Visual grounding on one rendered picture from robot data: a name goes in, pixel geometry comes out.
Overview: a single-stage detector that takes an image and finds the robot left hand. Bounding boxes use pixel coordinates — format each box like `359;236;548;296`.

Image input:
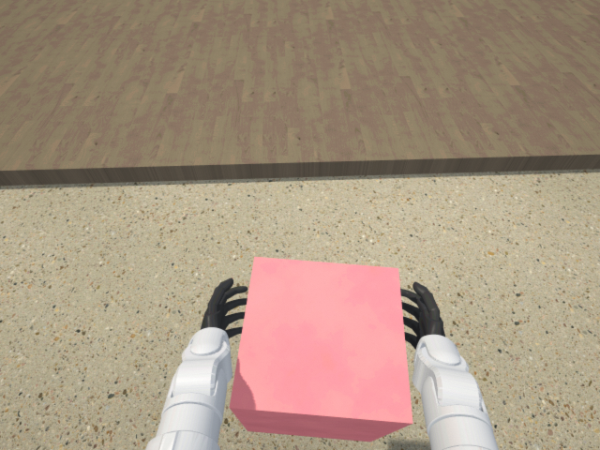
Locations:
201;278;248;338

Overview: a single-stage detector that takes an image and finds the carton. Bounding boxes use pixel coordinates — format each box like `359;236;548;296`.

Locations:
230;257;413;442

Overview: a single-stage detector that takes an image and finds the right robot forearm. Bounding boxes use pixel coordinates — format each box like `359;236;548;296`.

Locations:
412;335;499;450

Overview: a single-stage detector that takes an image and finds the robot right hand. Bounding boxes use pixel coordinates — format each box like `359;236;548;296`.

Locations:
400;282;445;349

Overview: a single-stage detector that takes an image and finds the left robot forearm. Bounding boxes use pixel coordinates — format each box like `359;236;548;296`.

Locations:
145;327;233;450

